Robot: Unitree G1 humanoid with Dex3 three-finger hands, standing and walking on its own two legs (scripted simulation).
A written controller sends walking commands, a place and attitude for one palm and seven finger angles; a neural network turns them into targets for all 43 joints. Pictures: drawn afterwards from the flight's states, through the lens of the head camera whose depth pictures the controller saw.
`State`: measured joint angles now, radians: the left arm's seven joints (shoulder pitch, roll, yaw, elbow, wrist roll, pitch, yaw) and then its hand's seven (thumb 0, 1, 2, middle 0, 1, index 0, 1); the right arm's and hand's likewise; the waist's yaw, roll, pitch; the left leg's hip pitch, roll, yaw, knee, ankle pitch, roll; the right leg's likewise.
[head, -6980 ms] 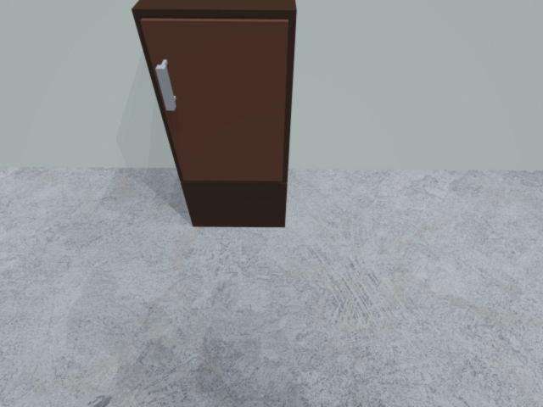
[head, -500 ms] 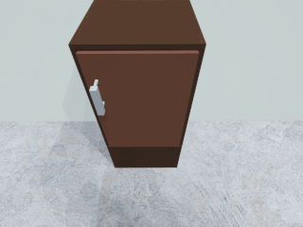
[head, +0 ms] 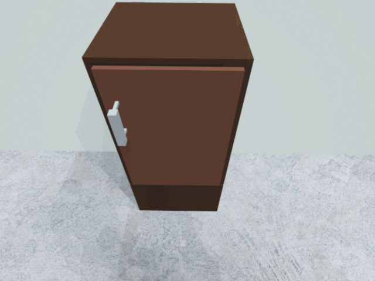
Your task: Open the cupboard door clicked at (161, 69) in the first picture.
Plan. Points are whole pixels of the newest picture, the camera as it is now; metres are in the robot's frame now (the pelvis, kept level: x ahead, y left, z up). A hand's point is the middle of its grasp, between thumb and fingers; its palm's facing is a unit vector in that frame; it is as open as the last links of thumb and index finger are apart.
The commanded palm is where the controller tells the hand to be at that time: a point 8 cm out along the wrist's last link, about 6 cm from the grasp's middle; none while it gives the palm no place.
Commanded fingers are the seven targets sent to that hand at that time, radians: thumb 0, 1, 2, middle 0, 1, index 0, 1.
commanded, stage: look again from close up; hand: left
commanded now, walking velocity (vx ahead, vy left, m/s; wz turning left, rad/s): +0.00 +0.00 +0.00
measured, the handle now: (119, 123) +0.54 +0.25 -0.02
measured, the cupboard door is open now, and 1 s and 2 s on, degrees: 0 0 0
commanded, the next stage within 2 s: raise the hand with hooked fingers in 0.26 s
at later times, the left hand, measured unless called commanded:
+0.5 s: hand out of the picture +0.12 +0.20 -0.08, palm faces +0.25 -0.95 -0.20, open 7.3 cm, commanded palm +0.10 +0.24 -0.06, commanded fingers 0.00 0.71 0.82 -0.21 -0.42 -0.21 -0.42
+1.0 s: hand (88, 271) +0.15 +0.21 -0.05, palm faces +0.04 -1.00 -0.06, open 9.9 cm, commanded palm +0.13 +0.27 -0.04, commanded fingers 0.00 0.13 0.57 -0.25 -0.80 -0.25 -0.80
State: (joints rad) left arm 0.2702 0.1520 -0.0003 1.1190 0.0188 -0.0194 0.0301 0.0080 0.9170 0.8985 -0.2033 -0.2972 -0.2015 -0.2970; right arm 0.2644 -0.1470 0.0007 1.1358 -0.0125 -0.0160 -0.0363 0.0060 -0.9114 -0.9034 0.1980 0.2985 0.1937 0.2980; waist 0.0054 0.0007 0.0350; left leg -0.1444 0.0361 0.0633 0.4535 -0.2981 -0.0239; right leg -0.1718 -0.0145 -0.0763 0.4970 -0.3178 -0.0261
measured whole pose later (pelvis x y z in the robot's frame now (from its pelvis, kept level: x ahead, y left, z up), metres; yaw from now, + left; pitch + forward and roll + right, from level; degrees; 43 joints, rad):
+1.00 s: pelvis -0.08 +0.01 -0.10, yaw +2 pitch +14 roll -3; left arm 0.29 0.23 0.17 0.04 -0.25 -0.43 -0.28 0.01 0.35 0.67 -0.24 -0.65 -0.24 -0.65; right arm 0.20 -0.20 0.05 0.53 0.01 -0.22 -0.05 0.01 -0.90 -0.90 0.20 0.30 0.20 0.30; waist 0.03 0.02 -0.11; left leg -0.95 0.04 -0.05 1.23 -0.52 -0.01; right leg -0.90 -0.03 -0.14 1.17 -0.50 -0.03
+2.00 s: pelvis -0.05 +0.03 -0.06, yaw +1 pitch +12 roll -2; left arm -0.03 0.40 0.44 0.42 -0.35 -0.31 -0.49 -0.01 -0.50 0.30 -0.30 -1.20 -0.30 -1.20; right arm 0.28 -0.28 0.04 0.57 0.03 -0.19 -0.07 0.01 -0.90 -0.90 0.20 0.30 0.20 0.30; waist -0.01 0.03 -0.09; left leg -0.75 0.04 0.00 1.00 -0.47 0.01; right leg -0.72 -0.03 -0.10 0.93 -0.43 0.00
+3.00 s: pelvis -0.05 +0.02 -0.06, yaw +0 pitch +14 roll -2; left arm -0.34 0.46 0.47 0.73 -0.28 -0.34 -0.48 -0.01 -0.50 0.30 -0.30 -1.20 -0.30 -1.20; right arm 0.30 -0.28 0.04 0.58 0.02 -0.14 -0.07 0.01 -0.90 -0.90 0.20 0.30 0.20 0.30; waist -0.05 0.01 -0.09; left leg -0.80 0.05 0.01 1.01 -0.46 0.01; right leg -0.78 -0.02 -0.08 0.95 -0.42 -0.01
